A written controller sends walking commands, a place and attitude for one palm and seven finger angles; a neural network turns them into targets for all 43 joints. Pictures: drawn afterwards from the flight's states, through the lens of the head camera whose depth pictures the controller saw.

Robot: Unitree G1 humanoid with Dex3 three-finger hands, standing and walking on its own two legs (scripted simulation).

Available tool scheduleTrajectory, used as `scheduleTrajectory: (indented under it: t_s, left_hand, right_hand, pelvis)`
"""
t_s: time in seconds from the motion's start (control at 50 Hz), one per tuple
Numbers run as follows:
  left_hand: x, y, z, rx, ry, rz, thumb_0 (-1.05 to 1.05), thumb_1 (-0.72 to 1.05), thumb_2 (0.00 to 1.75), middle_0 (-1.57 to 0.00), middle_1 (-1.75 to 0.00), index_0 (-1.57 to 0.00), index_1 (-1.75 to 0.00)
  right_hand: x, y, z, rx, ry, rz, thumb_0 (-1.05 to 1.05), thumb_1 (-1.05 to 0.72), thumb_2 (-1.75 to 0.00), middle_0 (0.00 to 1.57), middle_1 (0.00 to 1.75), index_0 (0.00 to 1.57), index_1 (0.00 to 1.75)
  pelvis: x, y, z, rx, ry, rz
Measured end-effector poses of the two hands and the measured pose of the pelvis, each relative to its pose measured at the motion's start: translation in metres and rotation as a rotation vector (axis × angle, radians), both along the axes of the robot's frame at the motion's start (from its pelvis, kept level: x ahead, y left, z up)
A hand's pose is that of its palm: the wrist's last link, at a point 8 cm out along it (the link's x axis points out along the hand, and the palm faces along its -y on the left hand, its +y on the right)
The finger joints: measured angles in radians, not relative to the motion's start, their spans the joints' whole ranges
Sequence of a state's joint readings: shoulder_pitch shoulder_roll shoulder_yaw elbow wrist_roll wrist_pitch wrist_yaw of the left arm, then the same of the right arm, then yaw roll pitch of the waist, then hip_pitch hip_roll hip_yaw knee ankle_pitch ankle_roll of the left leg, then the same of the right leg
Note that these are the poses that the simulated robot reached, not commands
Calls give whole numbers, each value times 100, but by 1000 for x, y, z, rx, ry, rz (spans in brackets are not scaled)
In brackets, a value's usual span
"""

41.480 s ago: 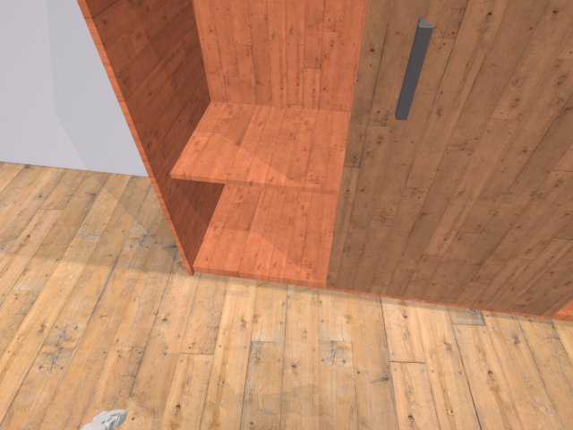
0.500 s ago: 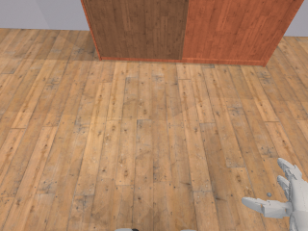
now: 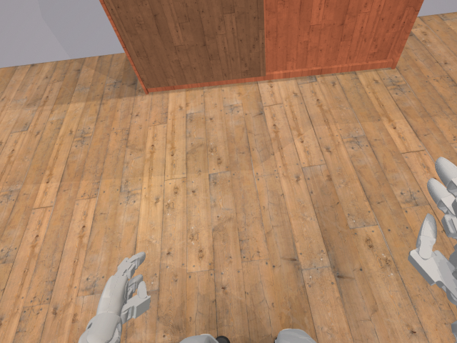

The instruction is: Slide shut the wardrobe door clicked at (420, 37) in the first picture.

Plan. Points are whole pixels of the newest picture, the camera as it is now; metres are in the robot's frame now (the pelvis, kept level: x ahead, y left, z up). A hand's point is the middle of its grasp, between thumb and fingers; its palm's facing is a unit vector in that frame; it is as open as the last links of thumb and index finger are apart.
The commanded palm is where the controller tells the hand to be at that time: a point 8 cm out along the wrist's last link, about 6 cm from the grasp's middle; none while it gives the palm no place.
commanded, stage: step back with the hand held close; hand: right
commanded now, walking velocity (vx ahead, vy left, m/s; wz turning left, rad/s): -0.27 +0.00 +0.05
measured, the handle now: out of the picture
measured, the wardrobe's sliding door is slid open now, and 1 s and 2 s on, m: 0.00 0.00 0.00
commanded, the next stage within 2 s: stop stepping back and stand still in 0.76 s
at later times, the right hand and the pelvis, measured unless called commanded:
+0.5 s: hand out of the picture +0.15 -0.24 +0.17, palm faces +0.22 +0.86 -0.45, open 7.4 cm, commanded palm +0.09 -0.28 +0.18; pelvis -0.08 -0.02 +0.00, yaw +7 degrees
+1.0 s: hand out of the picture -0.02 -0.27 +0.16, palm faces +0.31 +0.87 -0.38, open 7.4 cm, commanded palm -0.08 -0.32 +0.18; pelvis -0.24 -0.05 +0.00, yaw +3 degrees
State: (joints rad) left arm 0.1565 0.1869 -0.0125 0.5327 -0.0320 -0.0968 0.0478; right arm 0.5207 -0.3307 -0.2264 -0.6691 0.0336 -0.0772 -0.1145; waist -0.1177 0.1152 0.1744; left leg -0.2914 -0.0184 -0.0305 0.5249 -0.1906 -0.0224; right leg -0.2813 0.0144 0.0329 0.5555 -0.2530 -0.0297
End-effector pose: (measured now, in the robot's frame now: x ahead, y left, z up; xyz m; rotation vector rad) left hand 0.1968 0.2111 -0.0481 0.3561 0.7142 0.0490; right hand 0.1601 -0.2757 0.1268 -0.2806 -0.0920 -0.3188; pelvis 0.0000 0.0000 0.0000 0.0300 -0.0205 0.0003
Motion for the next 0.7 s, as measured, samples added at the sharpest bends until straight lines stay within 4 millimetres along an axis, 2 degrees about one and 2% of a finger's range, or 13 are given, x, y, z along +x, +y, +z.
scheduleTrajectory:
  t_s: [0.1, 0.16, 0.22, 0.28, 0.32, 0.38, 0.46, 0.56, 0.62, 0.7]
  left_hand:
    - [-18, -19, -16, -100, 2, 17, 1, 90, 90, -20, -30, -20, -30]
    - [-31, -26, -22, -186, -18, 42, 1, 90, 90, -20, -30, -21, -30]
    - [-47, -24, -27, -235, -25, 85, 1, 90, 90, -20, -30, -21, -30]
    - [-69, -11, -29, -235, -8, 152, 1, 90, 90, -20, -30, -21, -30]
    - [-86, 0, -28, -204, 11, 205, 1, 90, 90, -20, -30, -21, -30]
    - [-111, 17, -22, -116, 44, 258, 1, 90, 90, -20, -30, -21, -30]
    - [-136, 29, -17, -3, 63, 293, 1, 90, 90, -20, -30, -20, -30]
    - [-156, 18, -5, 0, 6, 252, 1, 91, 90, -19, -30, -20, -30]
    - [-165, 6, -5, -49, -47, 202, 1, 91, 90, -19, -30, -20, -30]
    - [-180, -10, -15, -119, -79, 144, 1, 90, 90, -20, -30, -20, -30]
  right_hand:
    - [6, -25, 74, -285, -236, -30, 3, -89, -89, 22, 30, 21, 31]
    - [11, -16, 95, -345, -280, -3, 2, -90, -89, 21, 30, 21, 30]
    - [15, 6, 86, -325, -210, 85, 2, -90, -90, 20, 30, 20, 30]
    - [12, 22, 62, -278, -82, 173, 1, -90, -90, 21, 30, 20, 30]
    - [5, 27, 48, -242, -18, 213, 1, -90, -89, 21, 30, 21, 30]
    - [-9, 20, 41, -231, 8, 224, 1, -89, -89, 22, 30, 22, 31]
    - [-27, -2, 51, -260, -97, 192, 2, -89, -89, 22, 30, 22, 31]
    - [-56, -19, 64, -257, -191, 141, 2, -89, -89, 22, 30, 22, 31]
    - [-80, -15, 67, -237, -193, 134, 2, -89, -89, 21, 30, 21, 31]
    - [-116, -5, 64, -252, -143, 162, 2, -90, -89, 21, 30, 21, 30]
  pelvis:
    - [-12, -3, 2, 19, -1, 25]
    - [-18, -5, 3, 15, 12, 64]
    - [-27, -4, 3, 14, 26, 98]
    - [-37, -3, 3, 14, 39, 112]
    - [-43, -4, 4, 3, 48, 125]
    - [-50, -8, 4, -8, 60, 131]
    - [-65, -18, -1, -1, 40, 110]
    - [-94, -23, 4, -12, 19, 114]
    - [-113, -25, 5, -7, 20, 109]
    - [-144, -25, 2, 1, 17, 105]
